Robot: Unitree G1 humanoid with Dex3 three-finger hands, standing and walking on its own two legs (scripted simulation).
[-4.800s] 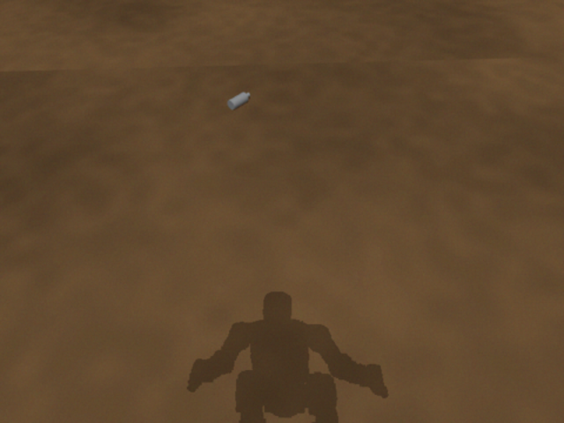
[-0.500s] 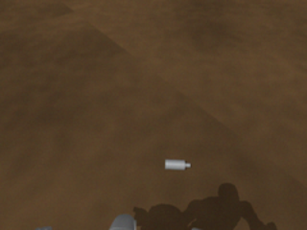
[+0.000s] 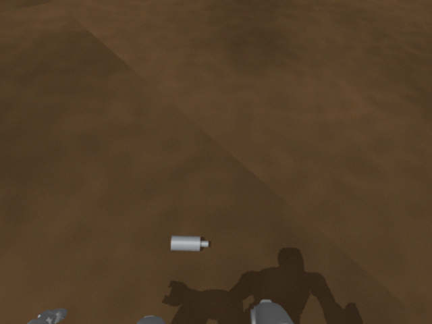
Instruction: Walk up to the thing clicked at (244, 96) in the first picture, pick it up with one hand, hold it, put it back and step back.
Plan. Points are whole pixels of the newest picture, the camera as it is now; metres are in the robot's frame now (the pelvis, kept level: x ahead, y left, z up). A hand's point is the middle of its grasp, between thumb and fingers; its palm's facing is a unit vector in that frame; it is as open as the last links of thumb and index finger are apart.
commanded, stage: walk up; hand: left
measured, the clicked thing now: (189, 243) +0.53 +0.09 -0.71
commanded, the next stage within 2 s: none
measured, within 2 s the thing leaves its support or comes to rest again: neither
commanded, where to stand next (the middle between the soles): +0.17 -0.17 m, yaw +4 degrees
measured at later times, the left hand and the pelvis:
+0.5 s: hand out of the picture +0.12 +0.09 -0.15, palm faces -0.01 -0.96 -0.30, open 7.4 cm; pelvis +0.10 -0.17 +0.01, yaw +3 degrees
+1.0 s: hand (178, 312) +0.17 +0.08 -0.11, palm faces +0.06 -0.85 -0.53, open 7.4 cm; pelvis +0.13 -0.23 +0.01, yaw +6 degrees
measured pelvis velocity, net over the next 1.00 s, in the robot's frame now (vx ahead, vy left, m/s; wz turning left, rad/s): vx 0.13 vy -0.23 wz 0.11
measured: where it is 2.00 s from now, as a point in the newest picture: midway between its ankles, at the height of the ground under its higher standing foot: outside the picture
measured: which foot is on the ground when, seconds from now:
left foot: down 0.00-0.06, up 0.08-0.40, down 0.42-0.70, up 0.72-1.00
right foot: up 0.00-0.04, down 0.06-0.44, up 0.46-0.66, down 0.68-1.00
